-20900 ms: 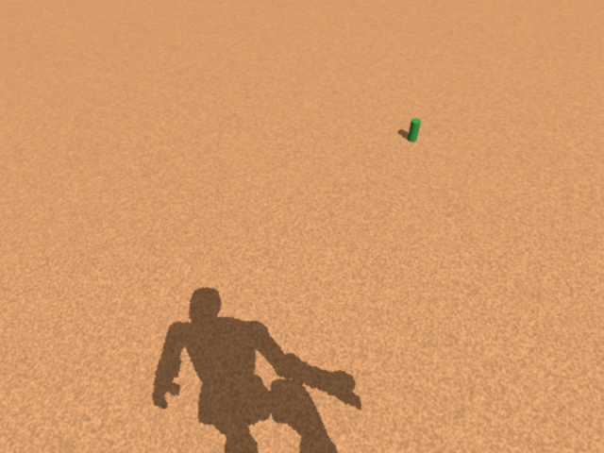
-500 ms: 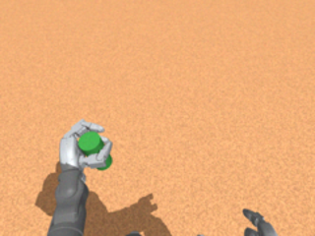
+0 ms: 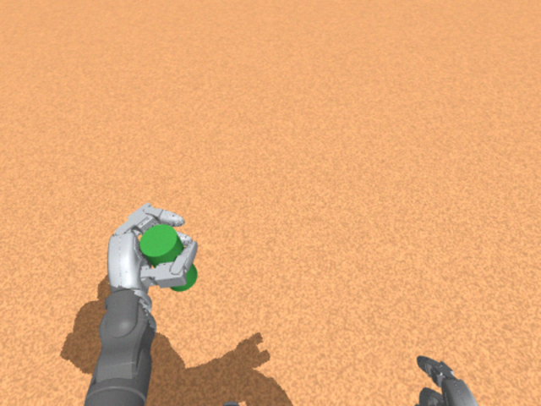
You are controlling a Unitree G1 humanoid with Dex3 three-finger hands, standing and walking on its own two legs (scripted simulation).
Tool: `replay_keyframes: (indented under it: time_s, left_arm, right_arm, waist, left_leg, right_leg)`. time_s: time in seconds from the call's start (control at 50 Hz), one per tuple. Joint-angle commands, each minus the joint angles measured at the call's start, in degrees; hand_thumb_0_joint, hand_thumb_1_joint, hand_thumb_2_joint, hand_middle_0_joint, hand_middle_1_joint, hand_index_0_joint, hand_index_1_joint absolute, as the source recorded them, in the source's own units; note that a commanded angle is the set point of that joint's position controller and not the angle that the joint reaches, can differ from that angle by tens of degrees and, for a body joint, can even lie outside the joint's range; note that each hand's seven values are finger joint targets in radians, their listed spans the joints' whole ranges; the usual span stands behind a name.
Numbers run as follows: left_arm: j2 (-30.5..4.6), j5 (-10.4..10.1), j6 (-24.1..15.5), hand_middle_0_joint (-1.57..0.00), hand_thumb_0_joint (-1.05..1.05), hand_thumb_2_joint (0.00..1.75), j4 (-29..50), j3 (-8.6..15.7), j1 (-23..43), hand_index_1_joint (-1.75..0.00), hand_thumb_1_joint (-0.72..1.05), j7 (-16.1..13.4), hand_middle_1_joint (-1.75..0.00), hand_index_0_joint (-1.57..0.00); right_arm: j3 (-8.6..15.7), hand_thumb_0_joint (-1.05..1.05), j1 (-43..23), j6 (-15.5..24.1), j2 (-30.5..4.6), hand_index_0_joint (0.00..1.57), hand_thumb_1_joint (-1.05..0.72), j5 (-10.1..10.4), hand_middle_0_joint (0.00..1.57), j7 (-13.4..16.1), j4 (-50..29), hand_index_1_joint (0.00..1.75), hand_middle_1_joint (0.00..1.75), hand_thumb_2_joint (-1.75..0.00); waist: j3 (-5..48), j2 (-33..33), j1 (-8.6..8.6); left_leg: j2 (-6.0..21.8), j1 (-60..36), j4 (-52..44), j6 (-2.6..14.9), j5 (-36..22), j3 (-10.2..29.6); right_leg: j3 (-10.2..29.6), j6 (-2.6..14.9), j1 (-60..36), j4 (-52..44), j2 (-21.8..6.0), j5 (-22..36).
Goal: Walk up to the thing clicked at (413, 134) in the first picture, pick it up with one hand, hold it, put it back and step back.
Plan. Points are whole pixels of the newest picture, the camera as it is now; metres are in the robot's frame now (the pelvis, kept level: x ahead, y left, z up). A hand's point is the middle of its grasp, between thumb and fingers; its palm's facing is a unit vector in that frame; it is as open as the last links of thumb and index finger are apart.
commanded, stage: hold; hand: left
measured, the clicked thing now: (171, 260) +0.34 +0.17 +0.02
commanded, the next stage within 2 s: crouch in 1.72 s
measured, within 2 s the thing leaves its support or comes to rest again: neither
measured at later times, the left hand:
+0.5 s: hand (168, 246) +0.34 +0.17 +0.06, palm faces +0.18 -0.98 -0.01, open 7.1 cm
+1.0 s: hand (168, 252) +0.33 +0.17 +0.05, palm faces +0.18 -0.98 -0.01, open 7.1 cm
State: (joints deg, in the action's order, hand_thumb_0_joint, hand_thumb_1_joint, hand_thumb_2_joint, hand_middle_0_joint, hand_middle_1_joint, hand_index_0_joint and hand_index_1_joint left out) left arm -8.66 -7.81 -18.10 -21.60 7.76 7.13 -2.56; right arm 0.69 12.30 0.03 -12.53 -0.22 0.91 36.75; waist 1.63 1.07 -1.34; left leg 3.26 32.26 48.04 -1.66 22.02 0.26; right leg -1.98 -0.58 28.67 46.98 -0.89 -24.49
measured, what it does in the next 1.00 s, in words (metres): stands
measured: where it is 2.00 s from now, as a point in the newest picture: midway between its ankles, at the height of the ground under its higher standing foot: outside the picture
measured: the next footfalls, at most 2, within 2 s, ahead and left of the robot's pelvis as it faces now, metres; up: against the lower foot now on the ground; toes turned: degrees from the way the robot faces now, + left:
none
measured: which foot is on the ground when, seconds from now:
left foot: down 0.00-1.00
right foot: down 0.00-1.00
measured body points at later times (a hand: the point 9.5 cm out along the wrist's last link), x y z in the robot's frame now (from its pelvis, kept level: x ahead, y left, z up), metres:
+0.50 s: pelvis +0.00 +0.01 +0.00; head +0.05 +0.01 +0.45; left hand +0.32 +0.22 +0.06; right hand +0.14 -0.24 -0.11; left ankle +0.02 +0.14 -0.70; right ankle -0.01 -0.13 -0.70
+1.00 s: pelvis +0.00 +0.00 +0.00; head +0.04 +0.00 +0.45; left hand +0.32 +0.22 +0.06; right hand +0.14 -0.25 -0.11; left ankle +0.02 +0.14 -0.70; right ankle -0.01 -0.13 -0.70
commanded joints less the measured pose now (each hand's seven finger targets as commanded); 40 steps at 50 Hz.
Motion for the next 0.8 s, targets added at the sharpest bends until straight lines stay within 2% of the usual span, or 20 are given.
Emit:
replay_keyframes:
  time_s: [0.0, 0.02, 0.04, 0.06, 0.16, 0.18, 0.24, 0.28, 0.3, 0.32, 0.4, 0.42, 0.44, 0.48, 0.52, 0.6, 0.64, 0.7, 0.74, 0.78]
  left_arm:
    - [-5.92, -0.50, -4.72, -1.27, 0.00, 1.20, 14.97, 1.70, 16.81, -1.34, 0.42, -0.38, -1.34, -1.27]
    - [-6.13, -0.59, -4.60, -1.26, 0.00, 1.21, 13.36, 2.84, 15.64, -1.34, 0.43, -0.69, -1.34, -1.27]
    - [-5.59, -0.30, -4.55, -1.26, 0.00, 1.20, 13.83, 1.69, 15.90, -1.33, 0.43, -0.73, -1.34, -1.27]
    - [-6.93, -0.42, -4.70, -1.26, 0.00, 1.20, 13.65, 3.35, 15.87, -1.34, 0.42, -0.98, -1.34, -1.27]
    - [-5.50, -0.07, -4.11, -1.27, 0.00, 1.20, 9.88, 1.83, 12.96, -1.34, 0.43, -0.12, -1.34, -1.27]
    - [-5.70, -0.12, -4.47, -1.26, 0.00, 1.20, 13.05, 1.41, 15.86, -1.34, 0.43, -0.09, -1.34, -1.27]
    - [-5.95, -0.14, -4.21, -1.27, 0.00, 1.21, 9.13, 2.96, 14.38, -1.34, 0.46, -0.33, -1.34, -1.28]
    - [-5.52, -0.31, -4.92, -1.28, 0.00, 1.21, 12.73, 2.14, 16.37, -1.35, 0.44, -0.48, -1.35, -1.29]
    - [-6.30, -0.45, -5.42, -1.29, 0.00, 1.21, 15.95, 2.16, 19.04, -1.35, 0.45, -0.41, -1.35, -1.29]
    - [-5.44, -0.32, -5.04, -1.28, 0.00, 1.19, 12.81, 1.80, 15.93, -1.34, 0.44, -0.56, -1.35, -1.29]
    - [-6.00, 0.20, -5.24, -1.25, 0.00, 1.19, 13.65, 1.53, 15.91, -1.32, 0.42, -0.66, -1.32, -1.26]
    - [-6.93, -0.07, -5.17, -1.26, 0.00, 1.19, 13.52, 2.87, 15.57, -1.33, 0.42, -0.73, -1.33, -1.26]
    - [-5.36, -0.10, -5.01, -1.26, 0.00, 1.19, 12.70, 1.33, 15.19, -1.33, 0.42, -0.54, -1.33, -1.27]
    - [-6.38, -0.25, -4.98, -1.26, 0.00, 1.20, 11.15, 2.84, 15.20, -1.33, 0.44, -0.49, -1.33, -1.27]
    - [-4.73, -0.03, -5.07, -1.26, 0.00, 1.20, 10.55, 1.09, 13.99, -1.33, 0.45, -0.28, -1.34, -1.27]
    - [-6.95, -0.15, -6.14, -1.27, 0.00, 1.19, 14.67, 2.33, 17.21, -1.34, 0.47, -0.22, -1.35, -1.29]
    - [-6.43, -0.11, -5.97, -1.27, 0.00, 1.20, 13.09, 2.19, 15.54, -1.34, 0.44, -0.33, -1.35, -1.28]
    - [-7.89, -0.51, -6.02, -1.27, 0.00, 1.20, 11.60, 4.20, 15.53, -1.35, 0.40, -0.40, -1.35, -1.28]
    - [-5.00, -0.34, -5.34, -1.26, 0.00, 1.21, 7.65, 2.16, 12.11, -1.35, 0.40, -0.01, -1.35, -1.27]
    - [-6.10, -0.38, -5.60, -1.27, 0.00, 1.21, 8.62, 2.81, 13.30, -1.35, 0.43, 0.41, -1.35, -1.28]
  right_arm:
    - [2.41, 0.00, -2.25, 2.45, -6.73, 0.20, -0.90, 0.38, 0.20, 0.72, -7.48, 0.30, 0.30, -0.90]
    - [2.79, 0.00, -1.81, 2.51, -7.17, 0.20, -0.90, 0.32, 0.20, 0.80, -7.08, 0.30, 0.30, -0.90]
    - [2.43, 0.00, -2.37, 2.68, -6.76, 0.20, -0.89, 0.34, 0.20, 0.79, -7.13, 0.30, 0.30, -0.90]
    - [2.57, 0.00, -2.38, 2.74, -7.06, 0.20, -0.90, 0.42, 0.20, 0.91, -7.05, 0.30, 0.30, -0.90]
    - [2.73, 0.00, -1.31, 2.50, -7.10, 0.20, -0.90, 0.30, 0.20, 0.75, -6.37, 0.30, 0.30, -0.90]
    - [2.92, 0.00, -1.72, 2.52, -7.27, 0.20, -0.90, 0.36, 0.20, 0.70, -6.57, 0.30, 0.30, -0.90]
    - [2.67, 0.00, -1.87, 2.44, -6.85, 0.20, -0.90, 0.39, 0.20, 0.58, -6.53, 0.30, 0.30, -0.90]
    - [2.76, 0.00, -2.15, 2.58, -6.94, 0.20, -0.90, 0.35, 0.20, 0.48, -7.04, 0.30, 0.30, -0.90]
    - [2.69, 0.00, -1.94, 2.61, -6.76, 0.20, -0.90, 0.40, 0.20, 0.41, -7.04, 0.30, 0.30, -0.90]
    - [2.64, 0.00, -2.24, 2.63, -6.97, 0.20, -0.90, 0.43, 0.20, 0.50, -7.28, 0.30, 0.30, -0.90]
    - [2.70, 0.00, -1.80, 2.73, -6.95, 0.20, -0.90, 0.34, 0.20, 0.63, -6.90, 0.30, 0.30, -0.90]
    - [2.85, 0.00, -1.44, 2.68, -7.18, 0.20, -0.90, 0.37, 0.20, 0.65, -6.64, 0.30, 0.30, -0.90]
    - [2.80, 0.00, -1.42, 2.75, -7.08, 0.20, -0.90, 0.25, 0.20, 0.56, -6.40, 0.30, 0.30, -0.90]
    - [3.02, 0.00, -1.23, 2.60, -7.28, 0.20, -0.90, 0.32, 0.20, 0.58, -6.19, 0.30, 0.30, -0.90]
    - [2.93, 0.00, -1.29, 2.54, -7.12, 0.20, -0.90, 0.22, 0.20, 0.33, -6.26, 0.30, 0.30, -0.90]
    - [3.19, 0.00, -0.87, 2.52, -7.44, 0.20, -0.90, 0.16, 0.20, 0.14, -6.59, 0.30, 0.30, -0.90]
    - [2.81, 0.00, -1.23, 2.52, -6.98, 0.20, -0.90, 0.23, 0.20, 0.19, -6.72, 0.30, 0.30, -0.90]
    - [3.02, 0.00, -0.91, 2.43, -7.45, 0.20, -0.90, 0.32, 0.20, 0.17, -6.32, 0.30, 0.30, -0.90]
    - [2.87, 0.00, -0.83, 2.16, -7.18, 0.20, -0.90, 0.32, 0.20, 0.20, -6.40, 0.30, 0.30, -0.90]
    - [3.10, 0.00, -0.92, 2.11, -7.35, 0.20, -0.90, 0.23, 0.20, 0.03, -6.32, 0.30, 0.30, -0.90]
  waist:
    - [15.88, -0.08, -0.03]
    - [16.29, -1.18, -0.23]
    - [14.93, -0.76, -0.05]
    - [15.47, -0.92, 0.14]
    - [14.93, -2.13, -0.63]
    - [14.68, -0.14, -0.28]
    - [12.78, -1.76, -0.09]
    - [14.52, -0.86, 0.06]
    - [16.45, 1.21, 0.42]
    - [15.24, 0.06, 0.20]
    - [16.60, -0.32, -0.15]
    - [17.08, -0.70, 0.01]
    - [16.10, -0.98, -0.61]
    - [15.69, -1.31, -0.18]
    - [14.71, -0.89, -0.26]
    - [18.46, 1.43, 0.25]
    - [16.90, 0.01, 0.26]
    - [17.26, -0.08, 0.08]
    - [14.78, -2.51, -0.50]
    - [15.21, -2.09, -0.54]
  left_leg:
    - [-2.39, -9.62, -6.40, 1.65, -11.16, -1.04]
    - [-2.20, -10.26, -6.37, 1.82, -11.68, -0.78]
    - [-2.26, -9.62, -6.60, 1.71, -11.33, -0.89]
    - [-2.25, -10.04, -6.39, 1.80, -12.03, -0.99]
    - [-1.98, -10.40, -6.38, 2.05, -14.42, -0.68]
    - [-1.95, -10.11, -6.54, 1.86, -13.85, -0.74]
    - [-2.10, -8.42, -6.64, 1.87, -11.80, -0.76]
    - [-2.08, -9.67, -7.19, 1.72, -10.90, -0.73]
    - [-2.13, -10.63, -7.07, 1.56, -11.67, -0.76]
    - [-2.15, -10.74, -7.24, 1.55, -11.31, -0.74]
    - [-1.97, -11.71, -6.65, 1.68, -14.10, -0.51]
    - [-1.97, -11.95, -6.61, 1.83, -15.07, -0.45]
    - [-1.80, -11.56, -6.44, 1.85, -15.32, -0.27]
    - [-1.72, -10.40, -6.42, 1.90, -14.53, -0.25]
    - [-1.72, -10.06, -6.31, 1.81, -14.83, -0.35]
    - [-1.74, -12.55, -6.14, 1.57, -16.54, -0.31]
    - [-1.84, -11.67, -6.13, 1.68, -16.27, -0.37]
    - [-1.80, -11.28, -5.73, 1.89, -17.10, -0.52]
    - [-1.77, -10.23, -5.68, 2.09, -16.86, -0.57]
    - [-1.92, -9.81, -5.20, 2.32, -17.04, -0.61]
  right_leg:
    - [-0.06, 0.40, -4.79, -7.81, 1.43, 15.67]
    - [-0.25, 0.28, -4.42, -7.64, 1.59, 16.09]
    - [-0.27, 0.38, -4.51, -7.75, 1.50, 15.76]
    - [-0.08, 0.37, -4.33, -7.65, 1.47, 16.45]
    - [-0.41, 0.18, -4.63, -7.38, 1.69, 18.45]
    - [-0.29, 0.48, -3.59, -7.32, 1.64, 17.79]
    - [-0.37, 0.35, -3.77, -7.64, 1.52, 16.00]
    - [-0.30, 0.58, -4.13, -7.85, 1.50, 14.96]
    - [-0.25, 0.69, -4.63, -7.63, 1.43, 15.50]
    - [-0.36, 0.68, -4.36, -7.83, 1.52, 15.03]
    - [-0.44, 0.53, -4.88, -7.50, 1.67, 17.55]
    - [-0.46, 0.36, -5.53, -7.30, 1.63, 18.59]
    - [-0.61, 0.39, -4.66, -7.12, 1.81, 18.71]
    - [-0.66, 0.47, -4.29, -7.29, 1.80, 17.81]
    - [-0.64, 0.56, -3.45, -6.78, 1.82, 18.11]
    - [-0.62, 0.65, -4.87, -6.74, 1.79, 18.95]
    - [-0.53, 0.45, -5.43, -6.84, 1.70, 19.29]
    - [-0.30, 0.33, -5.59, -6.65, 1.64, 20.42]
    - [-0.47, 0.11, -4.89, -6.92, 1.64, 20.68]
    - [-0.19, -0.01, -4.62, -6.88, 1.43, 21.18]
